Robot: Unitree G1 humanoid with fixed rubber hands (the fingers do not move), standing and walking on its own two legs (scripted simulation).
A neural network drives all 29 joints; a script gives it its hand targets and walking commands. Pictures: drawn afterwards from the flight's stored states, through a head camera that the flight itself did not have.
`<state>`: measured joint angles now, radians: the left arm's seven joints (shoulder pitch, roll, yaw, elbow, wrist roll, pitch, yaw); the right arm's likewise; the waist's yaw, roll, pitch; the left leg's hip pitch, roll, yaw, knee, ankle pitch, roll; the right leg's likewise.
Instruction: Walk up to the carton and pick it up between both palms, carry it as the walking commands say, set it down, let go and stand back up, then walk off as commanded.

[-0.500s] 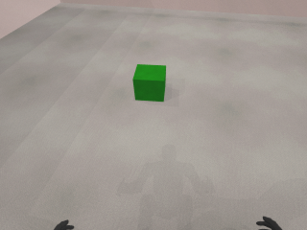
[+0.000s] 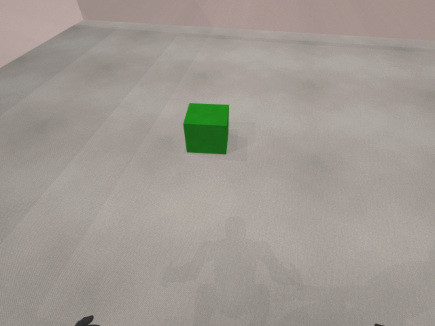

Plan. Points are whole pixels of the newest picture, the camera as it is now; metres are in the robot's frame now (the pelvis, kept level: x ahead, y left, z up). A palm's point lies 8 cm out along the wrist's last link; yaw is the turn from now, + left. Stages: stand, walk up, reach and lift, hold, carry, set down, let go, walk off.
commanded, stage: stand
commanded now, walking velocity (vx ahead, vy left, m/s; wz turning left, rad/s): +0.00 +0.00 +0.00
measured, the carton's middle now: (207, 128) +1.50 +0.12 -0.65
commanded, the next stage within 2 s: walk up in 1.00 s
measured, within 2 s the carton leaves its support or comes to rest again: neither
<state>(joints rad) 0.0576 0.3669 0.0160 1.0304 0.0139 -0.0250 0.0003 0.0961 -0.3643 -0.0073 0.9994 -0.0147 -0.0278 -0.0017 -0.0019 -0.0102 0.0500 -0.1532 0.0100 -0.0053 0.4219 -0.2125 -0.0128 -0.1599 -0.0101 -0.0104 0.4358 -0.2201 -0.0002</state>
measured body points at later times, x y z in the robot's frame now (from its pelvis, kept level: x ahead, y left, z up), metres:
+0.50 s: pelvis +0.00 +0.00 +0.00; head +0.02 -0.01 +0.45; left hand +0.11 +0.31 -0.12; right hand +0.10 -0.31 -0.12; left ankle +0.01 +0.13 -0.74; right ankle +0.01 -0.12 -0.74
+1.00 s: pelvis +0.02 +0.00 +0.01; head +0.04 +0.00 +0.45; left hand +0.14 +0.30 -0.12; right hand +0.12 -0.32 -0.12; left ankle +0.01 +0.13 -0.74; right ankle +0.01 -0.12 -0.74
